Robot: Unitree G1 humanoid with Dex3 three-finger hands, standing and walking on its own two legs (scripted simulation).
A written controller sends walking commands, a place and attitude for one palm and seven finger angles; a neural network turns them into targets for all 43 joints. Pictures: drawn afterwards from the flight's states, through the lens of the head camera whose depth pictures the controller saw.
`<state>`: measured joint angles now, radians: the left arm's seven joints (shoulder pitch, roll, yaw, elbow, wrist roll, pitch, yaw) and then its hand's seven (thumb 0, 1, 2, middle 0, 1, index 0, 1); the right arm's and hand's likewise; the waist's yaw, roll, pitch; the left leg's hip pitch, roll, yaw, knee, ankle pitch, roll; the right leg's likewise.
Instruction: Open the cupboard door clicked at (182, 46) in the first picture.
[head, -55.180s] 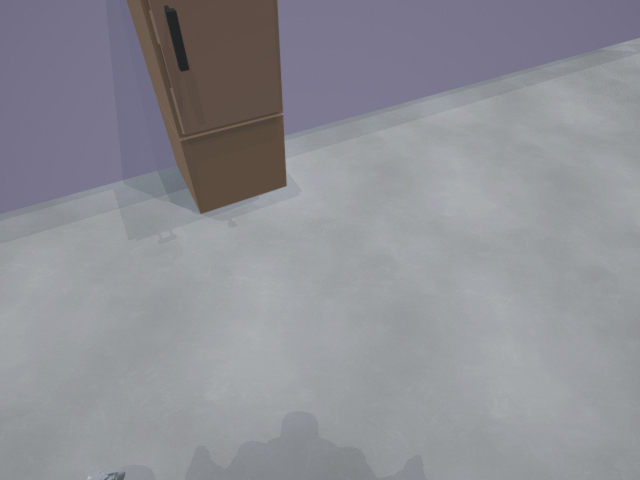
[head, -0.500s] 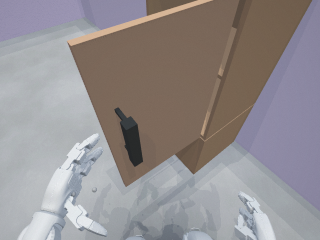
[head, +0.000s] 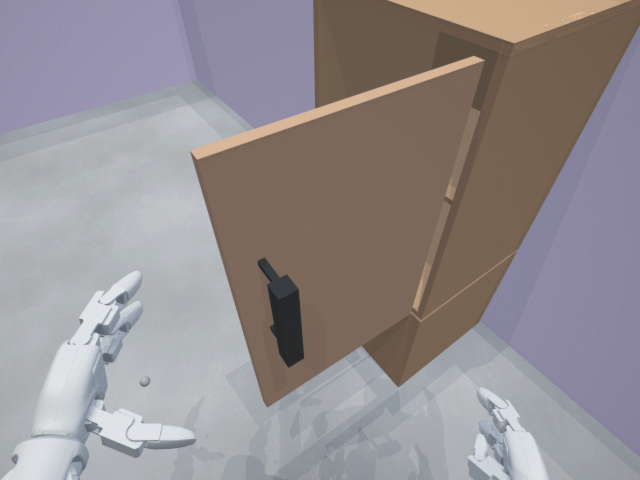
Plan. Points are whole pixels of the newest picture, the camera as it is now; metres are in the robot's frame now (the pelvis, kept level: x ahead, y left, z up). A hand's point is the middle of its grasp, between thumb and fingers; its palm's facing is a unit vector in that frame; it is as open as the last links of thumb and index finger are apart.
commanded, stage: draw the hand back to the body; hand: left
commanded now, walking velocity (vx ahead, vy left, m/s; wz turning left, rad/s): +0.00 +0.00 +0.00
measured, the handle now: (279, 313) +0.33 +0.09 +0.03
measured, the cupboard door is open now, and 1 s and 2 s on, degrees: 88 88 88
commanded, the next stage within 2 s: step back with the hand held close in 0.94 s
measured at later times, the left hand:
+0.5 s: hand (55, 325) +0.21 +0.26 +0.18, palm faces +0.40 -0.81 -0.42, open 9.8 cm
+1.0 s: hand (51, 333) +0.19 +0.25 +0.19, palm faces +0.44 -0.80 -0.40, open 7.4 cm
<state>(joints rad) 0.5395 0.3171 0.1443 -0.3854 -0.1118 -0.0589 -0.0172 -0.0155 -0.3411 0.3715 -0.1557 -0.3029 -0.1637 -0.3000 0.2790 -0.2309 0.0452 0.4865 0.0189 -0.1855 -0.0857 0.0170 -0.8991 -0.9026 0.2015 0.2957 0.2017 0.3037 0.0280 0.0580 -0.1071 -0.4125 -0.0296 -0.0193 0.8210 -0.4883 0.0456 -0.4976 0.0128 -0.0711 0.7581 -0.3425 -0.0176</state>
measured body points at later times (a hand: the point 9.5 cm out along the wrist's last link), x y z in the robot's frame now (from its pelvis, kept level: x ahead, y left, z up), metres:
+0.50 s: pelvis +0.02 +0.01 +0.03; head +0.00 -0.01 +0.48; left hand +0.18 +0.30 +0.20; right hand +0.20 -0.21 -0.05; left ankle -0.04 +0.09 -0.71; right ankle +0.03 -0.11 -0.71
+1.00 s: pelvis +0.00 -0.01 +0.04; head -0.02 -0.03 +0.48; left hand +0.17 +0.29 +0.21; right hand +0.18 -0.23 -0.05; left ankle -0.04 +0.09 -0.71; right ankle +0.03 -0.11 -0.71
